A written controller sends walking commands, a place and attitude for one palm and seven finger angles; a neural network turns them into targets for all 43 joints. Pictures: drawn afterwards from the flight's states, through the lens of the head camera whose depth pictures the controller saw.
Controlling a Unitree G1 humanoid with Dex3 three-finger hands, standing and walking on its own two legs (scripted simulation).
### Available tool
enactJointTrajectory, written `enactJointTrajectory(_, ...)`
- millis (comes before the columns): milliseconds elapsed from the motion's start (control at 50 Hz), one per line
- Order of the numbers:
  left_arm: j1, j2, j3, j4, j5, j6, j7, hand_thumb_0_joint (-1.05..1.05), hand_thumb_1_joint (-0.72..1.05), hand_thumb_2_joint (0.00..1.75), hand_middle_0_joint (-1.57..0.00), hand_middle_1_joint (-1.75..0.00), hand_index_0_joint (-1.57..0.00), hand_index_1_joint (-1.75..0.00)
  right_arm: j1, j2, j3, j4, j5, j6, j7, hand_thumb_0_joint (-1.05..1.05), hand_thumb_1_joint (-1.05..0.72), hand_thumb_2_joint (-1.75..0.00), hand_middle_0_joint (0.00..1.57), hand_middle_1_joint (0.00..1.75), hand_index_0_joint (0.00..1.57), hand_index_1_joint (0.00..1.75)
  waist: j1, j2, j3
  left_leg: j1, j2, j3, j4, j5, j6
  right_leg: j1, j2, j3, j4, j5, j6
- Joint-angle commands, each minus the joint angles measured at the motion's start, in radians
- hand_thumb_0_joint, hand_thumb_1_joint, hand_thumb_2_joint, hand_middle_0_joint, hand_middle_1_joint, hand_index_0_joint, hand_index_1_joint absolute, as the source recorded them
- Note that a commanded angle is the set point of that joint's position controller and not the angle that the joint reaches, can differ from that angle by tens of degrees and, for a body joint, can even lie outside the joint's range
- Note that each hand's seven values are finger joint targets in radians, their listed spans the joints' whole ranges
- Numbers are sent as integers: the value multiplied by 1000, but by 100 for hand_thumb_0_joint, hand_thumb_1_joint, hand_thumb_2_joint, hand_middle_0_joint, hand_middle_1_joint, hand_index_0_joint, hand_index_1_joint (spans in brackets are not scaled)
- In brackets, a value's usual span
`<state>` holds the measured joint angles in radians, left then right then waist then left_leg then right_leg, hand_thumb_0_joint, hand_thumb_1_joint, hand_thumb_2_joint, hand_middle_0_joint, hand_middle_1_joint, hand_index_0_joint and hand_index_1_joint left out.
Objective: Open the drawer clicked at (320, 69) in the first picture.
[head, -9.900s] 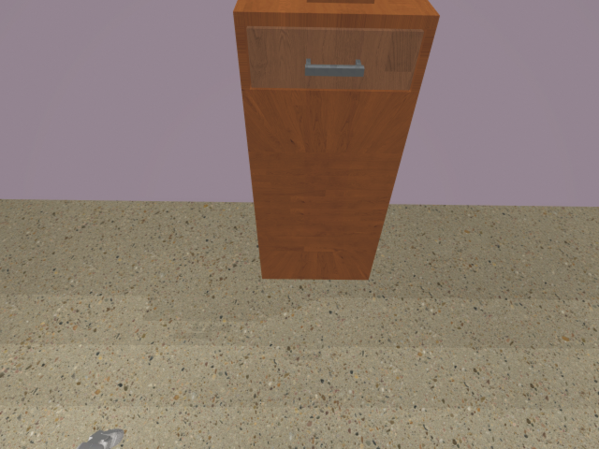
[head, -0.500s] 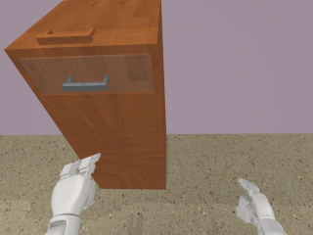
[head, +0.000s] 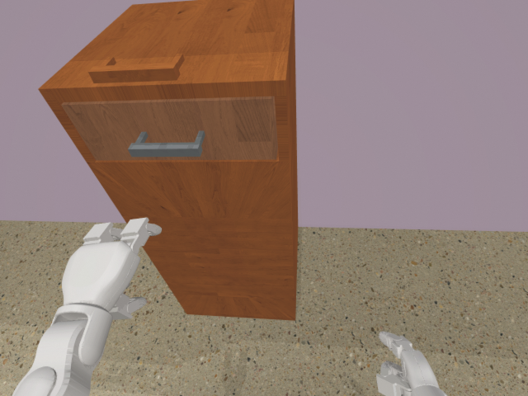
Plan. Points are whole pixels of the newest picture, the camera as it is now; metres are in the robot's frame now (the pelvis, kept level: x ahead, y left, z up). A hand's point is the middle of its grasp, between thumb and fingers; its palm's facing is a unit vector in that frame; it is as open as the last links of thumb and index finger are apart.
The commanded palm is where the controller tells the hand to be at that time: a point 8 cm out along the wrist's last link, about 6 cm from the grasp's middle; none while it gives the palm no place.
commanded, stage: raise the hand with hooked fingers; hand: left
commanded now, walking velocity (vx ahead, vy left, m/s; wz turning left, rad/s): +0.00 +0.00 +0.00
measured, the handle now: (168, 143) +0.50 +0.24 +0.13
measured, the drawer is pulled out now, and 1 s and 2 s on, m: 0.00 0.00 0.00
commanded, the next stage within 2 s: move the hooked fingers above the handle in 1.18 s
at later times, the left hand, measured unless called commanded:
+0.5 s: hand (62, 201) +0.28 +0.28 +0.20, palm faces +0.19 -0.04 -0.98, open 13.6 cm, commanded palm +0.25 +0.28 +0.25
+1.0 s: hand (66, 199) +0.28 +0.26 +0.22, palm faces +0.14 -0.04 -0.99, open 13.8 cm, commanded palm +0.24 +0.27 +0.28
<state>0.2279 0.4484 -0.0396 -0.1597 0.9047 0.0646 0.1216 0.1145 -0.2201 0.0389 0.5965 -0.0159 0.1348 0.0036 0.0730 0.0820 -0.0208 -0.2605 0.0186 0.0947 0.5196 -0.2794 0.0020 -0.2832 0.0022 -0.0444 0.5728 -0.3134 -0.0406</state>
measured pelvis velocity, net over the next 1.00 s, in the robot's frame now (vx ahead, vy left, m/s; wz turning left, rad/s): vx -0.03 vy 0.02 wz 0.04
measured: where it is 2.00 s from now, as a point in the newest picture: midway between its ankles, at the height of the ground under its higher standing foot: outside the picture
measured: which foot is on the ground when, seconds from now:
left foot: down 0.00-1.00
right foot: down 0.00-1.00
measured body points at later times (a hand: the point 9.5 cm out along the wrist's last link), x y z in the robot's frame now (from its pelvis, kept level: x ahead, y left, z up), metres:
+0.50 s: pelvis -0.01 +0.04 +0.01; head -0.02 -0.01 +0.46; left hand +0.27 +0.28 +0.25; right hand +0.23 -0.14 -0.08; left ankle -0.01 +0.12 -0.73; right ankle -0.01 -0.09 -0.73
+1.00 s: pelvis -0.03 +0.02 +0.01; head -0.02 -0.02 +0.46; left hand +0.26 +0.26 +0.27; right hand +0.18 -0.19 -0.10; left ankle -0.01 +0.12 -0.73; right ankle -0.01 -0.09 -0.73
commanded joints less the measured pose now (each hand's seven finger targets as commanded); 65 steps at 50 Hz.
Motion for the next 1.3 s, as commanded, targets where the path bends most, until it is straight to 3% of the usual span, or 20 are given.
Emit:
enactJointTrajectory(0, -205, 236, 201, -303, -5, -35, 51, 0, -13, 46, -27, -96, -27, -96, -195, -117, -49, -179, 0, -62, -18, 0, -90, -90, 20, 30, 20, 30, 44, -63, -227, 42, -44, -69, -76, 276, 32, 206, -25, 88, -112, 374, 20)
enactJointTrajectory(60, -262, 228, 191, -308, -7, -65, 67, 0, -20, 43, -28, -100, -28, -100, -177, -121, -62, -153, 2, -76, -17, 0, -90, -90, 20, 30, 20, 30, 31, -18, -219, 100, -41, -78, -86, 309, 29, 165, -19, 60, -126, 344, 11)
enactJointTrajectory(140, -366, 226, 157, -228, -13, -33, 40, 0, -29, 39, -29, -107, -29, -107, -177, -126, -72, -120, 20, -70, -12, 0, -90, -90, 20, 30, 20, 30, 16, -24, -171, 127, -35, -87, -116, 298, 24, 135, -14, 33, -151, 276, 7)
enactJointTrajectory(160, -397, 231, 148, -206, -18, -16, 22, 0, -31, 38, -29, -108, -29, -108, -181, -130, -71, -120, 25, -64, -14, 0, -90, -90, 20, 30, 20, 30, 15, -47, -166, 127, -33, -89, -128, 286, 23, 141, -14, 27, -158, 263, 10)
enactJointTrajectory(260, -550, 290, 137, -184, -32, 45, -75, 0, -43, 33, -29, -115, -29, -115, -216, -137, -61, -121, 38, -47, -18, 0, -90, -90, 20, 30, 20, 30, 21, -25, -184, 153, -31, -100, -168, 309, 16, 193, -10, 23, -173, 259, 9)
enactJointTrajectory(380, -653, 382, 209, -190, -60, 55, -181, 0, -50, 30, -30, -120, -30, -120, -230, -141, -44, -131, 37, -44, -4, 0, -90, -90, 20, 30, 20, 30, 37, -6, -215, 184, -22, -115, -182, 409, 10, 244, 3, 22, -185, 314, 5)
enactJointTrajectory(400, -678, 371, 189, -174, -60, 54, -198, 0, -50, 30, -30, -120, -30, -120, -220, -137, -39, -122, 34, -42, -1, 0, -90, -90, 20, 30, 20, 30, 32, -14, -214, 185, -23, -112, -185, 417, 8, 243, -4, 15, -185, 312, 5)
enactJointTrajectory(480, -764, 390, 206, -128, -84, 65, -247, 0, -50, 30, -30, -120, -30, -120, -230, -143, -32, -128, 44, -38, 9, 0, -90, -90, 20, 30, 20, 30, 26, -9, -173, 176, -17, -119, -193, 382, 4, 207, 6, 10, -198, 271, 3)
enactJointTrajectory(520, -832, 387, 178, -82, -90, 70, -275, 0, -50, 30, -30, -120, -30, -120, -214, -150, -30, -118, 46, -35, 8, 0, -90, -90, 20, 30, 20, 30, 16, -27, -143, 157, -17, -118, -207, 330, 3, 187, -1, 2, -206, 226, 4)
enactJointTrajectory(580, -937, 429, 191, -115, -88, 68, -308, 0, -50, 30, -30, -120, -30, -120, -231, -153, -29, -134, 53, -46, 9, 0, -90, -90, 20, 30, 20, 30, 17, 10, -206, 179, -22, -124, -197, 306, 7, 194, 4, 14, -202, 207, 1)
enactJointTrajectory(620, -996, 454, 191, -107, -87, 53, -327, 0, -50, 30, -30, -120, -30, -120, -207, -155, -33, -123, 47, -53, 7, 0, -90, -90, 20, 30, 20, 30, 17, -2, -253, 193, -27, -127, -194, 307, 9, 206, -4, 12, -200, 204, 1)
enactJointTrajectory(700, -853, 400, 173, -60, -118, 43, -379, 0, -50, 30, -30, -120, -30, -120, -197, -157, -33, -137, 52, -53, 19, 0, -90, -90, 20, 30, 20, 30, 23, -46, -231, 170, -30, -113, -185, 317, 14, 211, -9, 9, -198, 231, 4)
enactJointTrajectory(800, -838, 423, 205, -97, -142, 12, -393, 0, -50, 30, -30, -120, -30, -120, -201, -167, -32, -151, 55, -55, 23, 0, -90, -90, 20, 30, 20, 30, 21, -57, -163, 120, -27, -100, -194, 244, 20, 183, -10, 9, -207, 182, 9)
enactJointTrajectory(900, -906, 503, 295, -207, -140, -60, -319, 0, -50, 30, -30, -120, -30, -120, -184, -156, -41, -141, 40, -88, 20, 0, -90, -90, 20, 30, 20, 30, 39, 18, -262, 154, -36, -111, -181, 254, 23, 220, -15, 28, -200, 173, 6)
enactJointTrajectory(980, -887, 505, 331, -163, -155, -60, -265, 0, -50, 30, -30, -120, -30, -120, -175, -161, -52, -121, 45, -97, 19, 0, -90, -90, 20, 30, 20, 30, 45, 19, -238, 140, -35, -109, -177, 275, 15, 212, -10, 32, -204, 192, 4)
enactJointTrajectory(1040, -861, 451, 281, -55, -159, -12, -255, 0, -50, 30, -30, -120, -30, -120, -177, -165, -49, -106, 52, -87, 18, 0, -90, -90, 20, 30, 20, 30, 36, -11, -173, 97, -35, -93, -185, 228, 12, 188, -21, 30, -214, 163, 7)
enactJointTrajectory(1100, -849, 413, 222, -28, -147, 36, -281, 0, -50, 30, -30, -120, -30, -120, -202, -172, -45, -119, 59, -77, 20, 0, -90, -90, 20, 30, 20, 30, 29, -63, -176, 78, -37, -81, -183, 192, 13, 198, -29, 39, -213, 140, 13)
enactJointTrajectory(1180, -821, 365, 147, -78, -128, 57, -334, 0, -50, 30, -30, -120, -30, -120, -225, -170, -43, -144, 66, -73, 16, 0, -90, -90, 20, 30, 20, 30, 15, -72, -187, 92, -41, -79, -169, 167, 24, 185, -27, 48, -212, 125, 17)
enactJointTrajectory(1220, -836, 402, 163, -121, -118, 38, -350, 0, -50, 30, -30, -120, -30, -120, -220, -166, -40, -146, 58, -74, 10, 0, -90, -90, 20, 30, 20, 30, 15, -75, -198, 96, -44, -79, -171, 158, 31, 196, -31, 47, -211, 118, 21)
enactJointTrajectory(1280, -874, 484, 246, -173, -122, -11, -340, 0, -50, 30, -30, -120, -30, -120, -211, -165, -37, -140, 48, -83, 1, 0, -90, -90, 20, 30, 20, 30, 21, -71, -226, 108, -48, -88, -156, 181, 36, 211, -25, 52, -208, 147, 22)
